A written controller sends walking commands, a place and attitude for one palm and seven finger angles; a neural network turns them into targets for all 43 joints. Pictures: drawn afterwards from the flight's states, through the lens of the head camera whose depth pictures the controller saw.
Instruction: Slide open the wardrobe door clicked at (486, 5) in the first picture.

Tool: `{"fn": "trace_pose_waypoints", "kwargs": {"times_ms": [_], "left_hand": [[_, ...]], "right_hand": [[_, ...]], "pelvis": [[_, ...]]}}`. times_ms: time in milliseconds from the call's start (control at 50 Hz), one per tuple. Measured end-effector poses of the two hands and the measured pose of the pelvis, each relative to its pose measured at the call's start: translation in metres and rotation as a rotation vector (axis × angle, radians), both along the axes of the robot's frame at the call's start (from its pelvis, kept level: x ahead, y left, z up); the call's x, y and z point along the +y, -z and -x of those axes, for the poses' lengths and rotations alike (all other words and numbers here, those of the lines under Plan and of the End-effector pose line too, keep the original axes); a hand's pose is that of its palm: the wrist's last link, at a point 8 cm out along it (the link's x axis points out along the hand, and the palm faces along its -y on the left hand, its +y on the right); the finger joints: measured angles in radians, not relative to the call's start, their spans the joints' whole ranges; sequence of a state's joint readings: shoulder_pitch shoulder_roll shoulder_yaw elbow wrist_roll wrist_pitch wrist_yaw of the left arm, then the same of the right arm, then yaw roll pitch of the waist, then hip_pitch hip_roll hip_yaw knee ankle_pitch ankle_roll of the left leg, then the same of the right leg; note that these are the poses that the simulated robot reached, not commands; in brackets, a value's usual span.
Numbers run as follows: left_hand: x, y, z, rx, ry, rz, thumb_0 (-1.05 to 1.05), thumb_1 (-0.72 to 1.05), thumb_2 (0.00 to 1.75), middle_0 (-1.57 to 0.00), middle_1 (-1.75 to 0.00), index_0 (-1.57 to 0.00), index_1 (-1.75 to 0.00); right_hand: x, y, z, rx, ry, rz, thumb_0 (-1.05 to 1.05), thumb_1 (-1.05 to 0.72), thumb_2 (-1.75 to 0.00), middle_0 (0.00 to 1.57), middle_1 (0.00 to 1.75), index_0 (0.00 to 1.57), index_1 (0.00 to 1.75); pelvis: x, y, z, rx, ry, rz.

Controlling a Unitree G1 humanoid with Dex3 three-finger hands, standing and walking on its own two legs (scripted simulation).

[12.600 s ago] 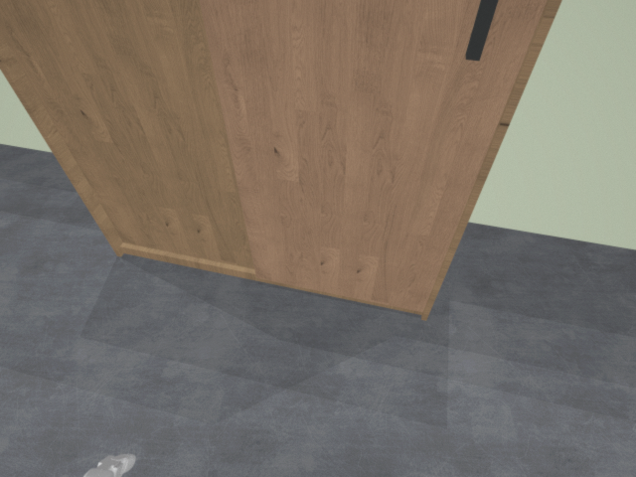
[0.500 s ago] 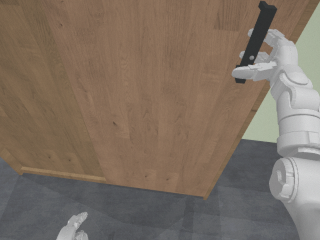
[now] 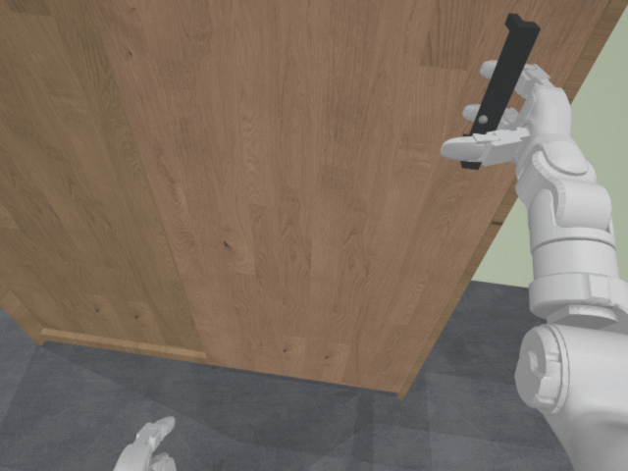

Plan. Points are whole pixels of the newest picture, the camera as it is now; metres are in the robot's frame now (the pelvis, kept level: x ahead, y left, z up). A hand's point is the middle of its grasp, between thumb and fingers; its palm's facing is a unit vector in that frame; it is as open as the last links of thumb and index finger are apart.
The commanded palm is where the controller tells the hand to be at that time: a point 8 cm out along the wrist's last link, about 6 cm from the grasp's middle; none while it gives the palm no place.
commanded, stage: slide the fingers in behind the handle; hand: right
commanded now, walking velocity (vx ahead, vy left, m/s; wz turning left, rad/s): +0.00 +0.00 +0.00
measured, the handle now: (490, 96) +0.52 -0.17 +0.27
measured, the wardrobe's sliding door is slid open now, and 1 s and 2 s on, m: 0.00 0.00 0.00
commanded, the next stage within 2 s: grip the handle and tug to test in 0.42 s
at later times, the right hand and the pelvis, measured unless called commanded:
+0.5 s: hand (483, 119) +0.45 -0.14 +0.27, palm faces +0.07 +1.00 +0.01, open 14.4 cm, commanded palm +0.42 -0.19 +0.26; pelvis +0.01 +0.00 +0.00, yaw +0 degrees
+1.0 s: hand (482, 118) +0.45 -0.14 +0.27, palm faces +0.09 +1.00 -0.01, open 9.4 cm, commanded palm +0.42 -0.18 +0.26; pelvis +0.01 +0.00 +0.00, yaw -1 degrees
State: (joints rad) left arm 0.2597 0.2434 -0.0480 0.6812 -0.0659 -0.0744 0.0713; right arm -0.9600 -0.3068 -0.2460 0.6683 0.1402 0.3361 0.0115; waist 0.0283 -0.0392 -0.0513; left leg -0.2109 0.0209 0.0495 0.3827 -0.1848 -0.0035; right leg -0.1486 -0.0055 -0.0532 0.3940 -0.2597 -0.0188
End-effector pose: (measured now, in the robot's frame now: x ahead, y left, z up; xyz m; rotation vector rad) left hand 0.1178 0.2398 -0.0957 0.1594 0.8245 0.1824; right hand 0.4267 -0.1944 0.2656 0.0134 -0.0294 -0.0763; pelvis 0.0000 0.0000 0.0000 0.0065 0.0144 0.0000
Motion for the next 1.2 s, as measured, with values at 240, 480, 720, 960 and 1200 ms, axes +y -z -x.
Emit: {"fn": "trace_pose_waypoints", "kwargs": {"times_ms": [240,480,720,960,1200], "left_hand": [[0.000,-0.001,-0.006,0.006,0.011,-0.007,0.02,0.90,0.90,-0.21,-0.30,-0.21,-0.30],[0.000,0.000,-0.011,0.012,0.016,-0.011,0.02,0.90,0.90,-0.21,-0.30,-0.21,-0.30],[-0.001,-0.002,-0.015,0.000,0.009,-0.004,0.02,0.90,0.90,-0.21,-0.30,-0.21,-0.30],[-0.002,0.002,-0.013,0.025,0.025,-0.006,0.02,0.90,0.90,-0.21,-0.30,-0.21,-0.30],[-0.005,0.002,-0.019,0.023,0.033,-0.002,0.02,0.90,0.90,-0.21,-0.30,-0.21,-0.30]], "right_hand": [[0.000,0.000,0.000,-0.003,-0.002,0.005,-0.02,0.50,-0.30,0.26,1.18,0.22,1.17],[0.000,0.000,0.000,0.004,-0.002,0.001,-0.02,0.50,-0.30,0.27,1.18,0.23,1.18],[0.000,0.000,0.000,0.000,-0.003,0.001,-0.02,0.36,-0.36,0.27,1.20,0.23,1.18],[0.001,-0.001,-0.002,0.007,0.014,0.019,-0.01,-0.13,-0.57,0.32,1.26,0.27,1.27],[0.000,-0.002,-0.005,0.010,0.015,0.025,0.00,-0.67,-0.80,0.35,1.33,0.31,1.35]], "pelvis": [[0.000,0.000,-0.002,0.001,0.003,-0.001],[0.000,0.000,-0.006,0.001,0.007,-0.002],[0.000,0.000,-0.007,0.000,0.003,-0.003],[-0.001,0.000,-0.008,0.005,0.014,-0.002],[-0.001,0.000,-0.010,0.008,0.018,-0.003]]}}
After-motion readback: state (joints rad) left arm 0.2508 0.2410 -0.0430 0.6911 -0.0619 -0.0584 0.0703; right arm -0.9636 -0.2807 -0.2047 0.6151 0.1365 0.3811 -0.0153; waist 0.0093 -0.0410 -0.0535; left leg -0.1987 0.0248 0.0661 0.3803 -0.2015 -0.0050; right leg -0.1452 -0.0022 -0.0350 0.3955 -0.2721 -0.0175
